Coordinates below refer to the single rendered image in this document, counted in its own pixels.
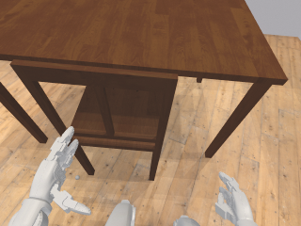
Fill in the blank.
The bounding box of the left robot forearm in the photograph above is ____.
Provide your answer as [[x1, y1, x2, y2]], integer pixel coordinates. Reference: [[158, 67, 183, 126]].
[[8, 197, 53, 226]]

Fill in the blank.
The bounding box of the robot right hand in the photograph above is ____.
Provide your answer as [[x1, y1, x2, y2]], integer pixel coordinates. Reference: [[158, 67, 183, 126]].
[[215, 171, 254, 225]]

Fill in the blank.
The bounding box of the robot left hand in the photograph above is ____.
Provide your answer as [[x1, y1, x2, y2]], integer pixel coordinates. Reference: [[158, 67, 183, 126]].
[[29, 126, 91, 216]]

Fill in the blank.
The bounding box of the table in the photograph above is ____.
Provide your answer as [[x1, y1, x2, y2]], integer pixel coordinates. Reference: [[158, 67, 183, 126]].
[[0, 0, 288, 158]]

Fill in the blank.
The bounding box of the chair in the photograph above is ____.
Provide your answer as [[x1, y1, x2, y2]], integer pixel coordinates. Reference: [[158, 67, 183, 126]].
[[9, 59, 179, 181]]

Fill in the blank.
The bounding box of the left robot thigh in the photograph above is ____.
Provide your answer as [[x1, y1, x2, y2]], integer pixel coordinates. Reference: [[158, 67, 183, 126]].
[[104, 202, 136, 226]]

